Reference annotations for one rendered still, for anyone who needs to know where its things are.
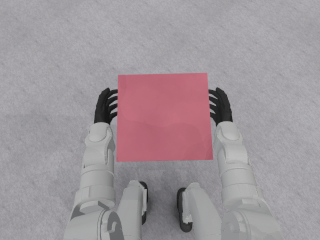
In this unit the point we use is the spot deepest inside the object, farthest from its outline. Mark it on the robot left hand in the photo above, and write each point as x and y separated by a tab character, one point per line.
103	110

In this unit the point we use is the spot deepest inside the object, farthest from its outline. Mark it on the left robot upper arm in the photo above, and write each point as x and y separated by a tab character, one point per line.
104	224

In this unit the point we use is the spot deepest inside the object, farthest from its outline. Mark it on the right robot upper arm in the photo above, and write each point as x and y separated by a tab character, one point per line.
241	224

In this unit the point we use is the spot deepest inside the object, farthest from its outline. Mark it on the left robot thigh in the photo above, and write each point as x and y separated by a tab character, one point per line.
131	207

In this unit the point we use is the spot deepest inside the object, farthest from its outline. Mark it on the carton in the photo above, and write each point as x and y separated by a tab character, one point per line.
163	117

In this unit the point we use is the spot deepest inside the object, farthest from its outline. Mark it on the left robot forearm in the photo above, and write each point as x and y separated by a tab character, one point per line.
96	191

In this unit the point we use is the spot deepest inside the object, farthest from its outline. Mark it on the robot right shin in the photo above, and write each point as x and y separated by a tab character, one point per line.
186	218

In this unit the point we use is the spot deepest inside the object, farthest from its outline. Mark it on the right robot forearm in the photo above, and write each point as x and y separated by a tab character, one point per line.
239	187

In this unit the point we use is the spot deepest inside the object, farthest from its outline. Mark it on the robot right hand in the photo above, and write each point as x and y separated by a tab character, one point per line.
222	109

